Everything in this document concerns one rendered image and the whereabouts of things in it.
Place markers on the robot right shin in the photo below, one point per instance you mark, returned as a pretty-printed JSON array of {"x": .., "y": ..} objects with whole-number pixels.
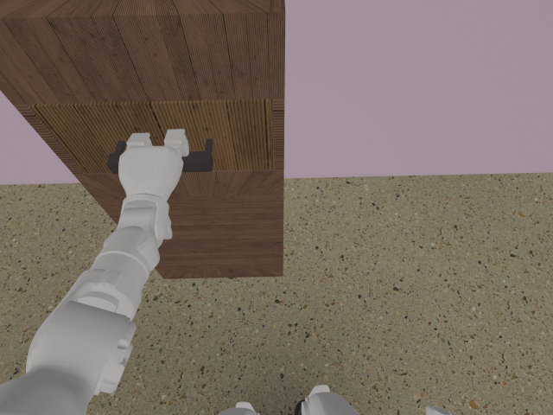
[{"x": 319, "y": 389}]

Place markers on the drawer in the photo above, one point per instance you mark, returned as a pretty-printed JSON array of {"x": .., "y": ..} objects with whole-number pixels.
[{"x": 89, "y": 132}]

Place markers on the robot right thigh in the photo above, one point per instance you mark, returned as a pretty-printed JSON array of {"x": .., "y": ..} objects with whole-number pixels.
[{"x": 327, "y": 403}]

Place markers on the handle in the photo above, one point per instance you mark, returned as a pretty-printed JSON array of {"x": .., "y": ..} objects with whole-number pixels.
[{"x": 196, "y": 161}]

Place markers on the robot left upper arm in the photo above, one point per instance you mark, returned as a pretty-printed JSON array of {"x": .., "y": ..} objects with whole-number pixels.
[{"x": 83, "y": 353}]

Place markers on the left robot forearm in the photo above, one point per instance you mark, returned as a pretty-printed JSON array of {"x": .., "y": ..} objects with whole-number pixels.
[{"x": 116, "y": 278}]

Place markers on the cabinet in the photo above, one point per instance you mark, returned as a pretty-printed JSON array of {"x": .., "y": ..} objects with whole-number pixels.
[{"x": 225, "y": 223}]

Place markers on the robot left hand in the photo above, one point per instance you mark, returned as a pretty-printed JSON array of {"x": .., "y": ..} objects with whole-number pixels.
[{"x": 147, "y": 169}]

